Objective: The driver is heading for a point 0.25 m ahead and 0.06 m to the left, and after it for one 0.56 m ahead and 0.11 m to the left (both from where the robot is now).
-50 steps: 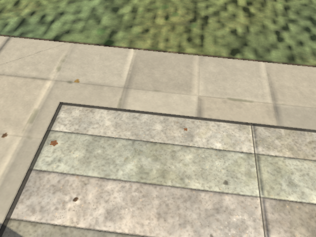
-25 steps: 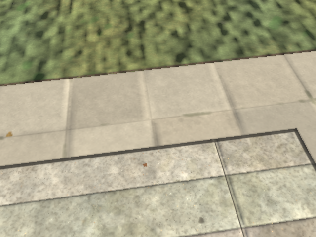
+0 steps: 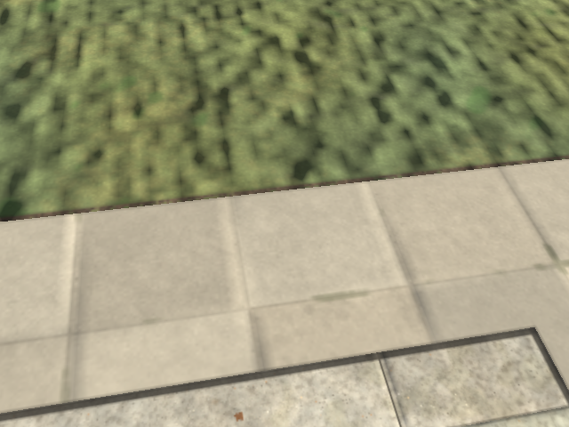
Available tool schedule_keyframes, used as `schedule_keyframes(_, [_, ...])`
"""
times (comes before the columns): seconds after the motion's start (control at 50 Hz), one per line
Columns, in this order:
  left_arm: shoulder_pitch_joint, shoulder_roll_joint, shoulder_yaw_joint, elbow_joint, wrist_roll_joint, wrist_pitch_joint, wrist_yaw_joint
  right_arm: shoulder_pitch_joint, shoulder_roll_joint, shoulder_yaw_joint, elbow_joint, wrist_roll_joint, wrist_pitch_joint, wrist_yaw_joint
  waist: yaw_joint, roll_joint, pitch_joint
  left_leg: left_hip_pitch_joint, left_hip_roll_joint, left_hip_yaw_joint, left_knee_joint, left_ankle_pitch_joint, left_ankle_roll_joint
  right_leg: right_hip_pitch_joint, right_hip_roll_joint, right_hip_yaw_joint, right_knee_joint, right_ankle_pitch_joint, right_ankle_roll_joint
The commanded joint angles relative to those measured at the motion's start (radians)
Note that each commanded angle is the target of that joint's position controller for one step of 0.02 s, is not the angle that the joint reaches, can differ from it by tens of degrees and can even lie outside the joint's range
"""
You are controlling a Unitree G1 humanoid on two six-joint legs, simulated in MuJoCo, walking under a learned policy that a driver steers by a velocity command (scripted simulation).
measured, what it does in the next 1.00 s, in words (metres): walks ahead, turning left: right foot, then left foot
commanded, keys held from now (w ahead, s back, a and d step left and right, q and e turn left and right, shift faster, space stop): w+q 0.02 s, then q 0.84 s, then e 0.14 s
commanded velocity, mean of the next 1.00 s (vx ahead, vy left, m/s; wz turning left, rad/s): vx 0.13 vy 0.00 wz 0.50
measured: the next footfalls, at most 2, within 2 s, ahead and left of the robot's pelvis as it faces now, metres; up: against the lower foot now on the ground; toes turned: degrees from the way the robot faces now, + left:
right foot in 0.24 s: +0.30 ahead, -0.10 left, +0.00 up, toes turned +11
left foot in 0.68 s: +0.18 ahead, +0.09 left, +0.00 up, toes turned +26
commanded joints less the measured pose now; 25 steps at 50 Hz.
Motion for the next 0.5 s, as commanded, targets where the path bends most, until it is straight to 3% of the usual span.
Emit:
schedule_keyframes(0.02, [-0.078, 0.061, 0.008, -0.081, -0.006, -0.004, 0.0, 0.012, -0.152, -0.041, -0.053, 0.005, -0.014, -0.005, 0.007, 0.111, 0.023, -0.02, 0.224, -0.24, -0.157, 0.188, 0.136, -0.044, 0.0, -0.031, -0.135, 0.124, 0.034])
schedule_keyframes(0.08, [-0.157, 0.045, 0.0, -0.102, -0.017, -0.011, 0.004, 0.066, -0.159, -0.046, -0.033, 0.003, -0.007, -0.011, -0.02, 0.112, 0.009, 0.019, 0.2, -0.203, -0.048, 0.531, 0.094, 0.002, 0.047, -0.05, -0.249, 0.192, 0.036])
schedule_keyframes(0.14, [-0.185, 0.049, -0.003, -0.113, -0.027, -0.022, 0.015, 0.092, -0.161, -0.049, -0.032, -0.007, 0.012, -0.022, -0.036, 0.132, -0.032, 0.062, 0.19, -0.225, 0.063, 0.658, 0.053, 0.07, 0.098, -0.044, -0.32, 0.187, 0.018])
schedule_keyframes(0.18, [-0.114, 0.078, 0.005, -0.093, -0.029, -0.032, 0.024, 0.047, -0.169, -0.054, -0.052, -0.013, 0.021, -0.032, 0.002, 0.145, -0.048, 0.057, 0.182, -0.273, 0.141, 0.641, 0.018, 0.181, 0.114, -0.013, -0.408, 0.159, -0.005])
schedule_keyframes(0.2, [-0.047, 0.095, 0.011, -0.073, -0.027, -0.039, 0.032, 0.01, -0.179, -0.058, -0.066, -0.008, 0.019, -0.034, 0.04, 0.139, -0.064, 0.041, 0.162, -0.283, 0.21, 0.637, -0.002, 0.276, 0.116, -0.008, -0.483, 0.196, -0.022])
schedule_keyframes(0.22, [0.046, 0.127, 0.02, -0.053, -0.018, -0.055, 0.044, -0.017, -0.173, -0.058, -0.081, 0.005, 0.011, -0.029, 0.09, 0.099, -0.112, -0.023, 0.114, -0.26, 0.347, 0.557, -0.03, 0.444, 0.05, 0.03, -0.55, 0.327, -0.052])
schedule_keyframes(0.24, [0.168, 0.204, 0.035, -0.051, -0.003, -0.06, 0.06, 0.002, -0.109, -0.041, -0.125, 0.021, 0.002, -0.027, 0.115, -0.04, -0.259, -0.155, 0.065, -0.177, 0.604, 0.15, -0.059, 0.69, -0.218, 0.228, -0.485, 0.649, -0.108])
schedule_keyframes(0.26, [0.147, 0.247, 0.049, -0.068, -0.019, -0.036, 0.054, 0.18, -0.079, -0.038, -0.126, 0.046, 0.016, -0.042, 0.043, -0.229, -0.405, -0.316, -0.062, -0.054, 0.849, -0.558, -0.069, 0.84, -0.473, 0.488, -0.448, 0.995, -0.274])
schedule_keyframes(0.28, [0.121, 0.165, 0.045, -0.072, -0.045, -0.016, 0.049, 0.178, -0.159, -0.051, -0.082, -0.003, 0.04, -0.051, 0.035, -0.09, -0.372, -0.352, 0.024, -0.041, 0.925, -0.483, -0.066, 0.734, -0.421, 0.493, -0.467, 0.853, -0.288])
schedule_keyframes(0.3, [0.066, 0.085, 0.022, -0.084, -0.045, -0.012, 0.051, 0.093, -0.16, -0.056, -0.082, -0.018, 0.053, -0.043, 0.033, -0.027, -0.241, -0.366, 0.047, -0.036, 0.928, -0.405, -0.079, 0.617, -0.344, 0.361, -0.511, 0.716, -0.256])
schedule_keyframes(0.32, [0.015, 0.053, 0.011, -0.086, -0.038, -0.005, 0.054, 0.039, -0.14, -0.054, -0.093, -0.022, 0.063, -0.033, 0.019, -0.022, -0.161, -0.37, 0.072, -0.024, 0.899, -0.351, -0.095, 0.525, -0.282, 0.262, -0.562, 0.623, -0.221])
schedule_keyframes(0.36, [-0.01, 0.068, 0.015, -0.079, -0.033, 0.001, 0.063, 0.015, -0.12, -0.051, -0.101, -0.029, 0.093, -0.01, 0.004, -0.097, -0.094, -0.334, 0.086, 0.002, 0.894, -0.287, -0.125, 0.403, -0.214, 0.129, -0.619, 0.598, -0.209])
schedule_keyframes(0.42, [0.001, 0.086, 0.026, -0.067, -0.024, -0.004, 0.059, -0.006, -0.108, -0.048, -0.119, -0.018, 0.11, -0.001, -0.01, -0.079, -0.113, -0.309, 0.084, 0.014, 0.866, -0.245, -0.134, 0.362, -0.213, 0.052, -0.637, 0.587, -0.23])
schedule_keyframes(0.5, [0.0, 0.1, 0.036, -0.058, -0.02, 0.009, 0.057, -0.105, -0.098, -0.035, -0.164, -0.024, 0.128, 0.014, 0.004, -0.098, -0.089, -0.303, 0.129, 0.042, 0.702, -0.184, -0.126, 0.327, -0.221, -0.006, -0.682, 0.295, -0.225])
